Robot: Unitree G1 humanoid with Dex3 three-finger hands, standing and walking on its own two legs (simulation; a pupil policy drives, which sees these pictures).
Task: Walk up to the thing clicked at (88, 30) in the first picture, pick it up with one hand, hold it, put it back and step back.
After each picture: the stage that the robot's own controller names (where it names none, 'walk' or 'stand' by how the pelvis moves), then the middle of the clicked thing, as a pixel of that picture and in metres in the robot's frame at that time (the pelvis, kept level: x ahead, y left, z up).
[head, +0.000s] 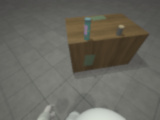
stand; (87, 29) +0.92 +0.10 +0.02
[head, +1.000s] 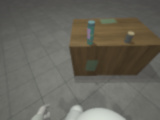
rise first; (90, 33) +0.83 +0.10 +0.04
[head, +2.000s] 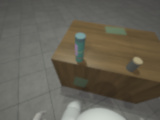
rise first; (79, 49) +0.50 +0.16 +0.06
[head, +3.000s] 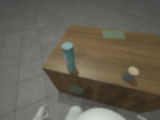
stand; (69, 58) +0.42 +0.20 +0.05
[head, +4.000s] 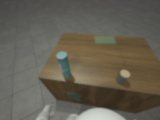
stand; (64, 66) +0.38 +0.23 +0.02
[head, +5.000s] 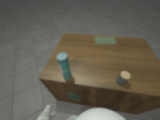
stand; (65, 67) +0.38 +0.22 +0.01
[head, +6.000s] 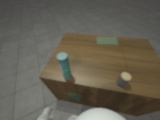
stand; (65, 67) +0.38 +0.22 +0.01
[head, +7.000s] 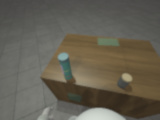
stand; (66, 67) +0.38 +0.22 +0.01
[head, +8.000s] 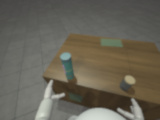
rise first; (68, 67) +0.38 +0.21 +0.02
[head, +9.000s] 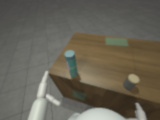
go down; (72, 64) +0.40 +0.20 +0.02
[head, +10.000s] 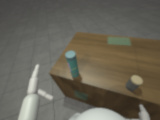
go down; (73, 65) +0.39 +0.20 +0.02
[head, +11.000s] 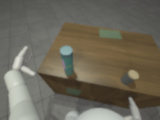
go down; (67, 62) +0.39 +0.17 +0.04
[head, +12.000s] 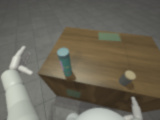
approach; (65, 63) +0.40 +0.19 +0.04
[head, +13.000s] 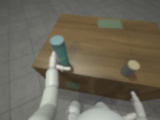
close; (61, 54) +0.42 +0.20 +0.08
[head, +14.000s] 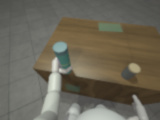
lift; (64, 60) +0.38 +0.19 +0.08
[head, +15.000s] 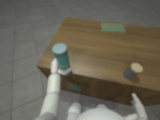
lift; (63, 62) +0.36 +0.20 +0.08
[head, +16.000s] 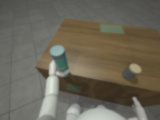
lift; (61, 63) +0.35 +0.20 +0.08
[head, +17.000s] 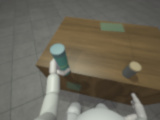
lift; (62, 62) +0.36 +0.20 +0.08
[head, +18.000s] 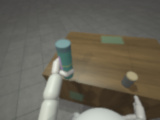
hold; (66, 62) +0.32 +0.17 +0.17
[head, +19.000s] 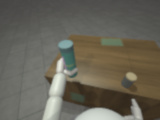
hold; (69, 61) +0.33 +0.16 +0.17
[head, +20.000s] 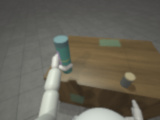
crouch; (64, 57) +0.35 +0.18 +0.18
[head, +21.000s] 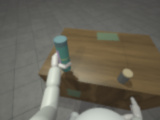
lower; (63, 56) +0.39 +0.19 +0.12
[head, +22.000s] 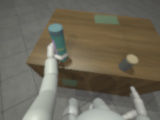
lower; (59, 45) +0.46 +0.19 +0.10
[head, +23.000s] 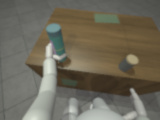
lower; (58, 46) +0.46 +0.20 +0.10
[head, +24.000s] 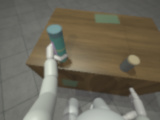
lower; (59, 46) +0.46 +0.20 +0.11
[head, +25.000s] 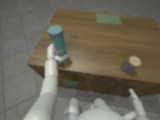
rest; (59, 47) +0.45 +0.20 +0.10
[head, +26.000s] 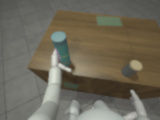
withdraw; (62, 52) +0.42 +0.18 +0.09
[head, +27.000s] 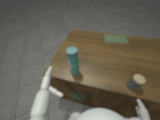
sink last; (73, 63) +0.40 +0.17 +0.06
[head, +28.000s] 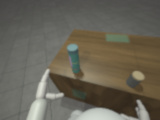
stand; (74, 60) +0.42 +0.17 +0.06
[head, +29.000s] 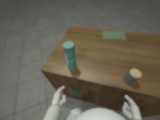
stand; (70, 58) +0.42 +0.18 +0.07
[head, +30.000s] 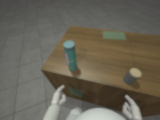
stand; (71, 57) +0.43 +0.18 +0.07
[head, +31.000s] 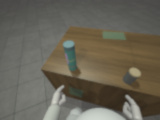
stand; (71, 57) +0.43 +0.19 +0.07
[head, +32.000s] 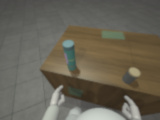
stand; (70, 57) +0.43 +0.18 +0.07
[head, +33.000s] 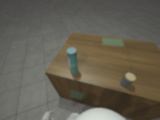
stand; (73, 62) +0.44 +0.18 +0.02
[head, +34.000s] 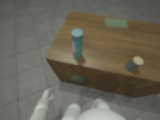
walk; (77, 46) +0.50 +0.13 +0.04
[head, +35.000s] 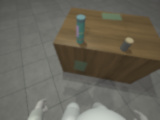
walk; (80, 30) +0.70 +0.17 +0.03
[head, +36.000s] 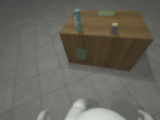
walk; (78, 21) +1.00 +0.30 +0.04
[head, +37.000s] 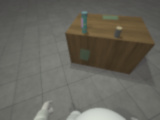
stand; (84, 23) +1.07 +0.17 +0.03
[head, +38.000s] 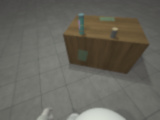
stand; (81, 24) +1.08 +0.20 +0.01
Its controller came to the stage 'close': yes
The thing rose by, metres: 0.18
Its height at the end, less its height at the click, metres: +0.00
